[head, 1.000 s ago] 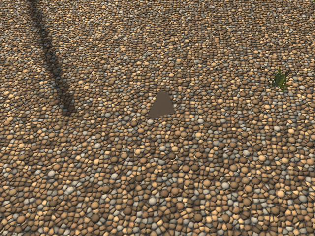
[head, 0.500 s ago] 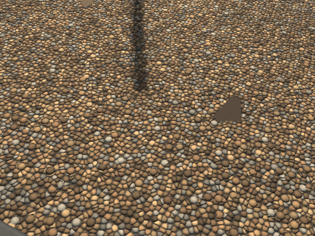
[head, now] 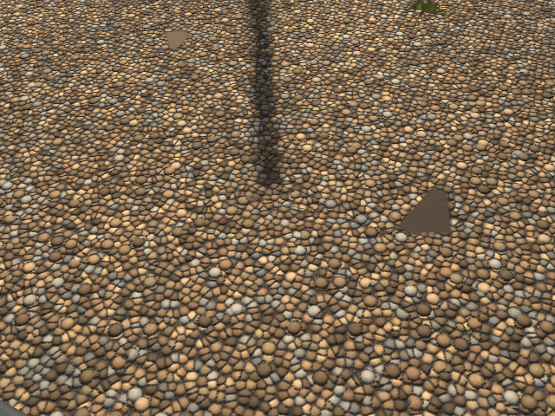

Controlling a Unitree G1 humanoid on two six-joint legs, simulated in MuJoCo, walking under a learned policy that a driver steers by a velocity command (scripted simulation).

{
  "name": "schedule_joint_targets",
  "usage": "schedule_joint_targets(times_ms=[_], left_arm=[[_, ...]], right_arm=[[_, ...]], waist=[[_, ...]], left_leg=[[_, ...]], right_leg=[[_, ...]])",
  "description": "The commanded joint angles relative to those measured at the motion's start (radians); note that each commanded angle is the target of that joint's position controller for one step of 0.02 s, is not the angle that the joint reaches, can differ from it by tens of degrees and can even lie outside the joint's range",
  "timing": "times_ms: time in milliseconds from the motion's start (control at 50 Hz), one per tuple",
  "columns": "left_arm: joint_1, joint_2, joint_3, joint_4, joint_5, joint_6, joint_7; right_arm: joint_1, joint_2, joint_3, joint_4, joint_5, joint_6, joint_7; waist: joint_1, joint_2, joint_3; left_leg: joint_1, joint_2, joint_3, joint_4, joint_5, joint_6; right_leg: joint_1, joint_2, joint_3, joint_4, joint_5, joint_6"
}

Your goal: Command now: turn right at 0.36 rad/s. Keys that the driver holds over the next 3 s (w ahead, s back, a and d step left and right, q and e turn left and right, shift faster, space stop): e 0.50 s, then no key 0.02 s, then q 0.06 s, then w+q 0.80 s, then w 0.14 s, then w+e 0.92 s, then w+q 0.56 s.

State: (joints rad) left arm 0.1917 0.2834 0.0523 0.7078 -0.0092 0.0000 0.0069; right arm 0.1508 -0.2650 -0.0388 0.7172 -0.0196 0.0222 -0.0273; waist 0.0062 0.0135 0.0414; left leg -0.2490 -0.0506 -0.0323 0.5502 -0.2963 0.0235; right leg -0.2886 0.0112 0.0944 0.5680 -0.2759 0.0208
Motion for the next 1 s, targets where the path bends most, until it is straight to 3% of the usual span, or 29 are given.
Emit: schedule_joint_targets(times_ms=[20,60,100,120,140,160,180,240,300,340,360,380,400,420,440,460,480,580,620,660,680,800,860,900,920,940,960,980,1000], left_arm=[[-0.059,0.165,0.045,-0.101,-0.007,-0.006,0.014],[-0.063,0.148,0.043,-0.126,-0.009,0.004,0.017],[-0.034,0.123,0.038,-0.138,-0.005,0.014,0.013],[-0.039,0.141,0.046,-0.144,-0.002,0.017,0.008],[-0.049,0.164,0.059,-0.148,-0.007,0.022,0.003],[-0.044,0.150,0.059,-0.147,-0.013,0.029,0.000],[-0.051,0.123,0.049,-0.149,-0.014,0.035,-0.004],[-0.076,0.084,0.029,-0.167,-0.016,0.038,-0.022],[-0.044,0.110,0.042,-0.172,-0.021,0.044,-0.036],[0.032,0.134,0.060,-0.152,-0.011,0.052,-0.026],[0.071,0.214,0.085,-0.158,-0.012,0.051,-0.012],[0.070,0.338,0.102,-0.198,0.016,0.039,-0.006],[0.103,0.278,0.086,-0.194,0.041,0.015,-0.018],[0.062,0.252,0.073,-0.184,0.037,-0.003,-0.019],[0.010,0.228,0.070,-0.181,0.016,-0.009,-0.013],[-0.031,0.204,0.060,-0.186,0.000,-0.006,-0.006],[-0.053,0.197,0.053,-0.189,-0.002,-0.001,0.001],[-0.047,0.131,0.025,-0.170,0.014,0.000,0.020],[-0.015,0.105,0.014,-0.141,0.018,-0.002,0.019],[0.017,0.173,0.031,-0.118,0.022,-0.004,0.010],[0.026,0.187,0.034,-0.109,0.025,-0.007,0.007],[0.054,0.196,0.040,-0.063,0.003,-0.040,-0.001],[0.012,0.195,0.043,-0.059,-0.012,-0.043,-0.011],[-0.003,0.164,0.035,-0.059,-0.010,-0.045,-0.015],[-0.034,0.115,0.018,-0.073,0.003,-0.053,-0.017],[-0.072,0.052,-0.001,-0.139,0.024,-0.076,-0.022],[-0.121,0.113,0.012,-0.154,0.008,-0.100,-0.021],[-0.097,0.149,0.024,-0.147,-0.018,-0.116,-0.031],[-0.088,0.148,0.022,-0.134,-0.019,-0.124,-0.038]], right_arm=[[0.026,-0.111,-0.052,-0.067,0.006,-0.009,-0.004],[0.047,-0.133,-0.066,-0.064,0.007,-0.010,0.001],[0.058,-0.177,-0.079,-0.064,0.003,-0.013,0.001],[0.045,-0.166,-0.073,-0.080,-0.001,-0.020,-0.004],[0.044,-0.159,-0.067,-0.088,-0.001,-0.028,-0.009],[0.016,-0.163,-0.068,-0.091,0.006,-0.032,-0.011],[-0.007,-0.180,-0.074,-0.088,0.016,-0.033,-0.012],[-0.010,-0.208,-0.084,-0.078,0.018,-0.013,-0.012],[0.009,-0.223,-0.089,-0.065,0.037,-0.004,-0.005],[0.035,-0.197,-0.082,-0.047,0.054,-0.012,0.002],[0.075,-0.154,-0.072,-0.042,0.024,-0.018,0.008],[0.020,-0.105,-0.048,-0.110,-0.023,-0.022,0.007],[-0.062,-0.156,-0.064,-0.117,-0.003,-0.024,0.000],[-0.064,-0.168,-0.069,-0.114,0.022,-0.019,-0.003],[-0.040,-0.171,-0.073,-0.094,0.021,-0.013,-0.011],[-0.034,-0.180,-0.077,-0.084,0.010,-0.010,-0.019],[-0.021,-0.179,-0.079,-0.076,0.005,-0.009,-0.020],[0.006,-0.116,-0.054,-0.041,0.022,-0.007,-0.009],[-0.006,-0.090,-0.038,-0.037,0.022,-0.010,0.004],[-0.051,-0.121,-0.040,-0.058,0.037,-0.019,0.015],[-0.063,-0.139,-0.042,-0.064,0.044,-0.026,0.018],[-0.053,-0.117,-0.027,-0.064,0.051,-0.074,0.040],[0.012,-0.105,-0.024,-0.041,0.051,-0.082,0.049],[0.126,-0.119,-0.033,0.000,0.051,-0.080,0.046],[0.233,-0.159,-0.049,0.022,0.059,-0.079,0.038],[0.325,-0.297,-0.086,0.030,0.056,-0.079,0.032],[0.353,-0.273,-0.080,0.020,0.043,-0.088,0.041],[0.306,-0.223,-0.064,0.005,0.032,-0.098,0.041],[0.277,-0.191,-0.056,-0.011,0.029,-0.102,0.040]], waist=[[-0.027,-0.131,-0.086],[-0.021,-0.019,-0.086],[-0.011,0.157,-0.081],[-0.023,0.186,-0.087],[-0.028,0.117,-0.078],[-0.008,0.064,-0.068],[-0.005,0.062,-0.052],[-0.031,0.118,-0.080],[-0.024,0.140,-0.121],[0.011,0.094,-0.136],[0.010,-0.085,-0.139],[0.006,-0.344,-0.143],[0.085,-0.193,-0.211],[0.047,-0.149,-0.155],[0.015,-0.108,-0.117],[0.000,-0.100,-0.100],[-0.016,-0.111,-0.104],[-0.011,-0.121,-0.156],[0.015,-0.146,-0.156],[0.055,-0.199,-0.077],[0.064,-0.191,-0.043],[0.068,-0.118,0.007],[0.014,-0.090,-0.010],[-0.042,-0.067,-0.051],[-0.088,-0.011,-0.085],[-0.091,0.244,-0.111],[-0.133,0.219,-0.070],[-0.099,0.153,-0.017],[-0.085,0.119,-0.002]], left_leg=[[0.054,0.036,-0.013,-0.017,0.062,0.014],[0.087,0.108,-0.080,-0.096,0.093,0.057],[0.140,0.327,-0.277,-0.200,0.256,0.191],[0.144,0.435,-0.353,-0.215,0.396,0.269],[0.143,0.471,-0.358,-0.214,0.499,0.304],[0.147,0.446,-0.293,-0.205,0.505,0.278],[0.151,0.404,-0.218,-0.203,0.491,0.239],[0.130,0.323,-0.048,-0.181,0.545,0.190],[0.150,0.330,0.008,-0.122,0.521,0.162],[0.067,0.292,0.080,0.008,0.371,0.081],[-0.123,0.217,0.163,0.219,0.123,-0.011],[-0.421,0.060,0.143,0.483,-0.391,-0.100],[-0.425,0.053,-0.026,0.649,-0.424,-0.102],[-0.437,0.072,-0.048,0.681,-0.341,-0.089],[-0.437,0.088,-0.052,0.649,-0.248,-0.085],[-0.431,0.096,-0.061,0.610,-0.179,-0.090],[-0.375,0.084,-0.054,0.607,-0.129,-0.098],[-0.278,0.084,-0.033,0.427,-0.023,-0.125],[-0.197,0.103,-0.012,0.288,0.015,-0.119],[-0.209,0.090,0.022,0.234,-0.021,-0.100],[-0.228,0.092,0.021,0.211,-0.043,-0.084],[-0.255,0.107,0.023,0.098,-0.090,0.005],[-0.086,0.079,0.075,-0.036,0.006,0.040],[0.122,0.048,0.087,-0.088,0.037,0.062],[0.266,0.111,-0.021,-0.121,0.001,0.100],[0.417,0.323,-0.428,-0.235,-0.117,0.237],[0.453,0.412,-0.677,-0.346,-0.209,0.338],[0.449,0.399,-0.620,-0.346,-0.204,0.320],[0.438,0.351,-0.532,-0.341,-0.140,0.292]], right_leg=[[-0.036,-0.125,0.212,-0.103,0.224,-0.117],[-0.106,-0.057,0.138,0.003,0.165,-0.075],[-0.219,0.024,-0.007,0.214,-0.062,-0.013],[-0.270,-0.005,-0.026,0.407,-0.298,0.005],[-0.310,-0.026,-0.008,0.554,-0.353,0.017],[-0.328,-0.054,0.003,0.563,-0.328,0.022],[-0.331,-0.076,-0.008,0.501,-0.273,0.027],[-0.192,-0.064,-0.101,0.323,-0.180,0.035],[-0.071,-0.025,-0.162,0.114,-0.075,0.012],[0.108,0.021,-0.171,-0.098,0.104,-0.039],[0.277,-0.091,0.021,-0.155,0.398,-0.100],[0.340,-0.387,0.460,-0.183,0.702,-0.317],[0.293,-0.414,0.483,-0.213,0.627,-0.407],[0.245,-0.358,0.388,-0.219,0.539,-0.362],[0.211,-0.294,0.316,-0.218,0.444,-0.301],[0.190,-0.260,0.283,-0.215,0.416,-0.263],[0.143,-0.229,0.251,-0.219,0.440,-0.250],[0.176,-0.194,0.170,-0.216,0.438,-0.241],[0.147,-0.172,0.160,-0.276,0.090,-0.232],[0.117,-0.202,0.229,-0.351,-0.175,-0.248],[0.120,-0.224,0.259,-0.369,-0.231,-0.254],[0.199,-0.280,0.260,-0.396,-0.246,-0.257],[0.127,-0.245,0.153,-0.362,-0.185,-0.228],[0.016,-0.193,0.059,-0.248,-0.133,-0.184],[-0.090,-0.137,-0.027,-0.075,-0.056,-0.134],[-0.350,0.026,-0.193,0.279,-0.103,-0.032],[-0.553,0.048,-0.079,0.463,-0.294,-0.016],[-0.621,-0.014,-0.023,0.537,-0.235,-0.030],[-0.631,-0.039,-0.023,0.539,-0.153,-0.036]])
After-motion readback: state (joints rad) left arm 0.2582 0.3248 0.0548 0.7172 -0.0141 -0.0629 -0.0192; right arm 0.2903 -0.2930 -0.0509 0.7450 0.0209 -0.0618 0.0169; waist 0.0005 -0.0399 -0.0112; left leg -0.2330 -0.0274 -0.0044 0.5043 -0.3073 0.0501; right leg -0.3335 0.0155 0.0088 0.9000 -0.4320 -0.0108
